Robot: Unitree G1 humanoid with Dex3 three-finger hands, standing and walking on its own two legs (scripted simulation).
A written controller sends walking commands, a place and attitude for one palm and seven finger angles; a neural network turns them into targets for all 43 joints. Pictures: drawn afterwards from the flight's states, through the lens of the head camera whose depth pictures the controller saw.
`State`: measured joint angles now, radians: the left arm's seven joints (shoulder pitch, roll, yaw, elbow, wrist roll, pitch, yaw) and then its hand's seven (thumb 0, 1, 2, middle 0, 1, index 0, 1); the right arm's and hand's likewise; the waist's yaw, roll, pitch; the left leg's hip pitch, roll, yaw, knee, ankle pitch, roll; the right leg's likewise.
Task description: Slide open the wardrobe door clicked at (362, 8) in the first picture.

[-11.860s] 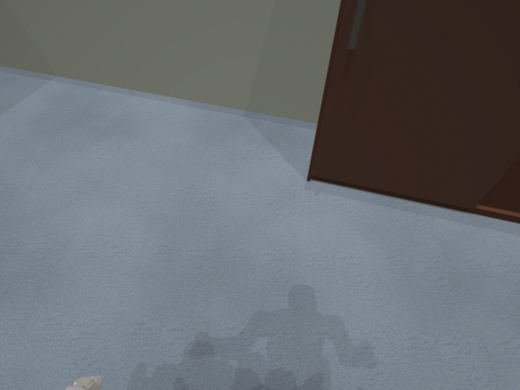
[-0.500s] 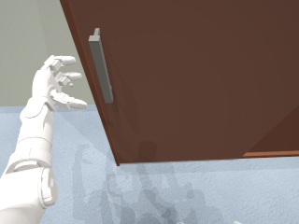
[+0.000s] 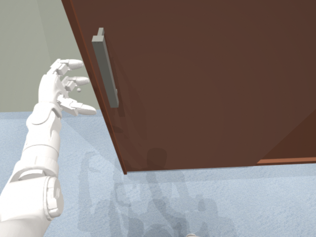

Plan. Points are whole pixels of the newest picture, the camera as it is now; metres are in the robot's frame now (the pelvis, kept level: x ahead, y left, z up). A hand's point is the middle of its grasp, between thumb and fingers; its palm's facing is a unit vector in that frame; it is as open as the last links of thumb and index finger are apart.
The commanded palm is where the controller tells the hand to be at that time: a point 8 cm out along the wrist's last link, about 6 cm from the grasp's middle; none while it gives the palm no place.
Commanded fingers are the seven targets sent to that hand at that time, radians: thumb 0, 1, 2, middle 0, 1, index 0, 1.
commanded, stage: move the hooked fingers beside the handle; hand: left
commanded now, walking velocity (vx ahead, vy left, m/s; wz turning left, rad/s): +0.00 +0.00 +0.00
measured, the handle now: (108, 72) +0.51 +0.14 +0.12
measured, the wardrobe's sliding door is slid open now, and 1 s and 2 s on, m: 0.00 0.00 0.00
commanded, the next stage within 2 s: feel for the door with the fingertips in 0.30 s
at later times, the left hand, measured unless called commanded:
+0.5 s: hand (79, 88) +0.45 +0.20 +0.12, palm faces +0.04 -1.00 +0.01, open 14.0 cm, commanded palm +0.42 +0.24 +0.12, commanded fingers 0.00 -0.50 0.30 -0.30 -1.20 -0.30 -1.20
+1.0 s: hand (94, 84) +0.47 +0.17 +0.12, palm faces +0.04 -1.00 +0.00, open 14.0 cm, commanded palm +0.44 +0.22 +0.12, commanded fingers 0.00 -0.50 0.30 -0.30 -1.20 -0.30 -1.20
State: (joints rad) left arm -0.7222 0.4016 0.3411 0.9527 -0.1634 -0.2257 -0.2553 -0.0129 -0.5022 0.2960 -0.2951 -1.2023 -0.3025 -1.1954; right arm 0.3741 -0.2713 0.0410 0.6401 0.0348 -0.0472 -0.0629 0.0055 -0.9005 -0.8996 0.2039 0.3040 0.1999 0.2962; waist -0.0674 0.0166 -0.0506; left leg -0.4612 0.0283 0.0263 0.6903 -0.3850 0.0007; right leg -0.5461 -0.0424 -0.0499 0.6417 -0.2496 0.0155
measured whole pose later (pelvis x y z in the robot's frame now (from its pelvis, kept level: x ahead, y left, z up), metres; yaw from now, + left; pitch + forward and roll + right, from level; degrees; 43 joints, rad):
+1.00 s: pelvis +0.00 +0.00 +0.00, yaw +0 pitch +10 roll +0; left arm -0.79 0.35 0.31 1.00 -0.12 -0.25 -0.15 -0.01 -0.50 0.30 -0.30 -1.20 -0.30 -1.20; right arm 0.35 -0.25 0.04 0.63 0.02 -0.05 -0.05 0.00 -0.90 -0.90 0.20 0.30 0.20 0.30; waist -0.08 0.01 -0.05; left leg -0.47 0.03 0.03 0.70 -0.39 0.00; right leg -0.57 -0.04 -0.04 0.66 -0.26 0.02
